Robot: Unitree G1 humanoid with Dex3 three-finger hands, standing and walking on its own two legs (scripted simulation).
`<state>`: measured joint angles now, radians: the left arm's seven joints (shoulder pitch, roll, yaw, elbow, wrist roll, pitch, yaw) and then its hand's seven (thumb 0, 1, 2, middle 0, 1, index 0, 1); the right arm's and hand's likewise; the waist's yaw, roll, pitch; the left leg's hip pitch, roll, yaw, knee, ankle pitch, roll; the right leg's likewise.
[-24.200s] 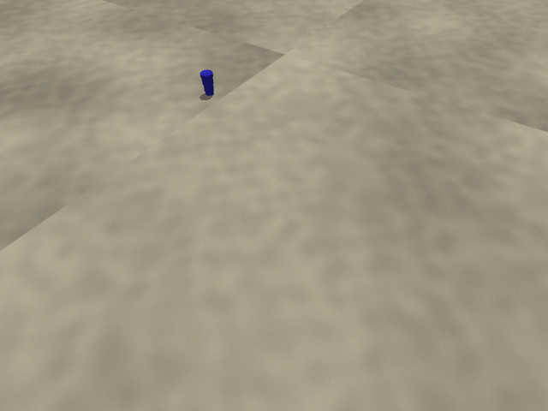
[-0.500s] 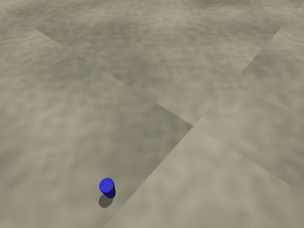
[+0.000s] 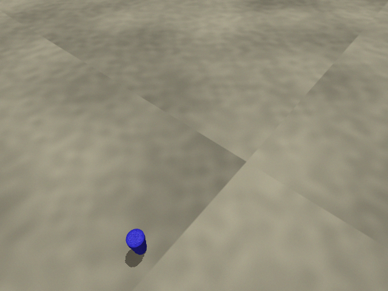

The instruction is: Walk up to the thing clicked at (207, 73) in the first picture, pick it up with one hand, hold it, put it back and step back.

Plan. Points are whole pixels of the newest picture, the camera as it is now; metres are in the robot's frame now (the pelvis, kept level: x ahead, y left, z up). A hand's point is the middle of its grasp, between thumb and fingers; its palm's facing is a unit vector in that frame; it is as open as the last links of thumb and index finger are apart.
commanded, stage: stand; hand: left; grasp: from the side
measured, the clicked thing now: (138, 243) +0.44 +0.30 -0.70
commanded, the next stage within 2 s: go down in 0.36 s
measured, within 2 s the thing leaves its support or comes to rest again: neither
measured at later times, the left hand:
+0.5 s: hand out of the picture +0.08 +0.26 -0.16, palm faces -0.01 -0.94 -0.35, open 7.4 cm
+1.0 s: hand out of the picture +0.15 +0.30 -0.20, palm faces +0.11 -0.93 -0.34, open 16.6 cm
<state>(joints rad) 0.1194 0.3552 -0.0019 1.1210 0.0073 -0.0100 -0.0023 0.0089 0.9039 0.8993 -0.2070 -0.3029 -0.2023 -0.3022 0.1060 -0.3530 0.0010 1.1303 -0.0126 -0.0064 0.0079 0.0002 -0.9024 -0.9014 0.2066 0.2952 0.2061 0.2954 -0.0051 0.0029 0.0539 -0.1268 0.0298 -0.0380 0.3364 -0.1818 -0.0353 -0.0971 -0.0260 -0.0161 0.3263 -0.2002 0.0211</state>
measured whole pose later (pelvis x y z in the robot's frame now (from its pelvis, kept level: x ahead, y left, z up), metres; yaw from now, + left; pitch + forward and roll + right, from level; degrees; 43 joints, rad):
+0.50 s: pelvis +0.01 +0.00 +0.00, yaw +0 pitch -1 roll +0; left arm 0.13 0.35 0.01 1.09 0.00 0.00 0.00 0.01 0.89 0.89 -0.21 -0.29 -0.21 -0.29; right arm 0.12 -0.35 0.00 1.09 0.00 0.00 0.00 0.00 -0.91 -0.90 0.21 0.30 0.21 0.30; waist 0.00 0.01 0.05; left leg -0.14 0.02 -0.03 0.35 -0.20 -0.03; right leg -0.11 -0.03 -0.01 0.35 -0.22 0.02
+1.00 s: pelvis -0.01 +0.01 -0.08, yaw -1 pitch +15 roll -1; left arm 0.13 0.37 0.31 0.71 0.03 0.08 -0.10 0.00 -0.34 0.08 -0.07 -0.07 -0.07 -0.07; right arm 0.23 -0.26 -0.05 0.63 0.02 -0.06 -0.01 0.01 -0.90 -0.90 0.21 0.30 0.21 0.30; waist -0.02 0.00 -0.08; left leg -0.82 0.04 -0.04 1.05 -0.48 -0.03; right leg -0.78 -0.01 0.00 1.01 -0.49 0.03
